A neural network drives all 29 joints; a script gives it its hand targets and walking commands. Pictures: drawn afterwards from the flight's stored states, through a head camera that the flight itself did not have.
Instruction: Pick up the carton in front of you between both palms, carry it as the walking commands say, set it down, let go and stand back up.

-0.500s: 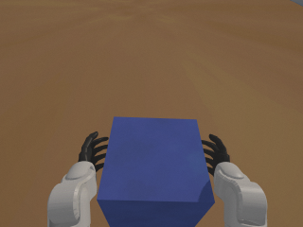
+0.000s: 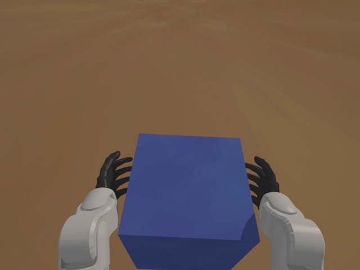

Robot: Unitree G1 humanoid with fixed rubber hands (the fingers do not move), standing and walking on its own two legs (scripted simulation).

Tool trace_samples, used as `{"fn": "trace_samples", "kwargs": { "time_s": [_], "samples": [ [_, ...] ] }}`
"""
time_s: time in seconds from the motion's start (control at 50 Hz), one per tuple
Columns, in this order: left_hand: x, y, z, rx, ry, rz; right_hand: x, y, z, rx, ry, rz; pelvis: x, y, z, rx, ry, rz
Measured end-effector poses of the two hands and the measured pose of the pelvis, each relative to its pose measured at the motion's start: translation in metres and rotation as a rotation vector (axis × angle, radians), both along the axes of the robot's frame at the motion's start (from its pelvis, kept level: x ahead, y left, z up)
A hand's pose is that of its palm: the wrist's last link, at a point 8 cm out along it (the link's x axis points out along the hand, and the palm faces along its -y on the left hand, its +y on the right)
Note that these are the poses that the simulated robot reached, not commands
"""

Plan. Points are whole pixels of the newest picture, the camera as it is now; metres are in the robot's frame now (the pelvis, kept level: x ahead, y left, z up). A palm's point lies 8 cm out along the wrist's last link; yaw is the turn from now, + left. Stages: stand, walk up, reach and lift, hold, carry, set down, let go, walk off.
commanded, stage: carry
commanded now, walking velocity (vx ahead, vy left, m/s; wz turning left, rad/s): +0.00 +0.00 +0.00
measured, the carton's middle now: (185, 207) +0.25 +0.00 +0.01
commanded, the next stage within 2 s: none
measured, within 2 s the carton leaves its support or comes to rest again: neither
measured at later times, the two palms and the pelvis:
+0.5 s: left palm (122, 120) +0.42 +0.15 +0.12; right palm (248, 121) +0.41 -0.15 +0.12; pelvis +0.18 +0.01 +0.02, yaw -1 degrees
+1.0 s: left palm (126, 122) +0.44 +0.16 +0.08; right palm (242, 126) +0.43 -0.14 +0.08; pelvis +0.19 +0.01 +0.02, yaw -2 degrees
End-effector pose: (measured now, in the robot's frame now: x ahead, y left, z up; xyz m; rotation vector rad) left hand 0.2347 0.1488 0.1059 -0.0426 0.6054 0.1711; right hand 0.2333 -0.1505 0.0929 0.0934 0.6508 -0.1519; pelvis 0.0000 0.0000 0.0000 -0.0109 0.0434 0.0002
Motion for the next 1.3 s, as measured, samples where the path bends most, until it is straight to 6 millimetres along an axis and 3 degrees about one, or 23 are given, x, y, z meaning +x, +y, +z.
{"fn": "trace_samples", "kwargs": {
  "time_s": [0.08, 0.2, 0.3, 0.4, 0.54, 0.8, 1.3],
  "samples": [
    [0.035, -0.007, -0.003, 0.013, 0.081, 0.018, 0.040, -0.007, -0.006, 0.013, 0.081, 0.018, 0.031, -0.009, 0.015, 0.021, 0.011, 0.014],
    [0.081, -0.011, 0.013, 0.013, 0.052, 0.016, 0.088, -0.010, 0.007, 0.019, 0.053, 0.023, 0.078, -0.013, 0.028, 0.033, 0.018, 0.003],
    [0.119, -0.007, 0.024, -0.005, -0.019, -0.009, 0.120, -0.007, 0.024, 0.001, -0.018, -0.004, 0.120, -0.006, 0.024, 0.007, 0.000, -0.007],
    [0.154, 0.000, 0.020, -0.047, -0.021, -0.014, 0.153, 0.001, 0.032, -0.048, -0.019, -0.004, 0.161, 0.000, 0.020, 0.015, -0.005, -0.014],
    [0.190, 0.006, 0.010, -0.043, 0.026, -0.022, 0.185, 0.006, 0.022, -0.047, 0.027, -0.012, 0.189, 0.008, 0.018, 0.021, 0.014, -0.024],
    [0.206, 0.008, -0.008, -0.006, 0.065, -0.042, 0.198, 0.008, -0.001, -0.053, 0.065, -0.016, 0.202, 0.014, 0.015, 0.019, 0.019, -0.031],
    [0.210, 0.004, -0.056, 0.067, 0.080, -0.103, 0.201, 0.006, -0.048, -0.125, 0.079, 0.038, 0.167, 0.012, 0.019, 0.014, -0.010, -0.030]
  ]
}}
